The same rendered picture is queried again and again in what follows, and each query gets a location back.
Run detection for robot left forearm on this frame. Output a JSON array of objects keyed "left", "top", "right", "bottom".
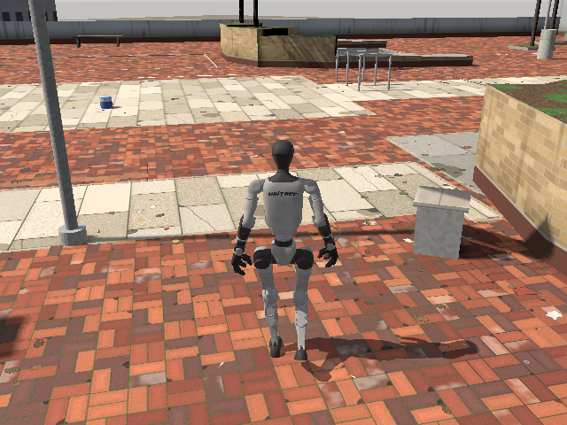
[{"left": 233, "top": 215, "right": 251, "bottom": 256}]

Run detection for robot left upper arm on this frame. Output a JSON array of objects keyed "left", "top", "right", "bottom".
[{"left": 242, "top": 179, "right": 265, "bottom": 228}]

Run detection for robot right foot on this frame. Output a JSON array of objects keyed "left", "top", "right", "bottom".
[{"left": 294, "top": 347, "right": 307, "bottom": 360}]

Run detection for robot right forearm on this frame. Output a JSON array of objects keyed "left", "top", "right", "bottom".
[{"left": 318, "top": 214, "right": 336, "bottom": 251}]

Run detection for robot right upper arm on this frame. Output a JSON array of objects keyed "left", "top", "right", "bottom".
[{"left": 301, "top": 178, "right": 327, "bottom": 227}]

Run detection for robot left foot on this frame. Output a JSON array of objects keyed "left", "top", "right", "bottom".
[{"left": 269, "top": 336, "right": 282, "bottom": 358}]

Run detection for robot foot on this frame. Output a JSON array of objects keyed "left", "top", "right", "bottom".
[
  {"left": 294, "top": 347, "right": 307, "bottom": 360},
  {"left": 269, "top": 336, "right": 282, "bottom": 358}
]

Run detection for robot left hand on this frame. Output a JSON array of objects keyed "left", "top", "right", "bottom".
[{"left": 231, "top": 253, "right": 252, "bottom": 275}]

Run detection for robot right hand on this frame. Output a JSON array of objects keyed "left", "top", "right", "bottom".
[{"left": 317, "top": 247, "right": 338, "bottom": 267}]

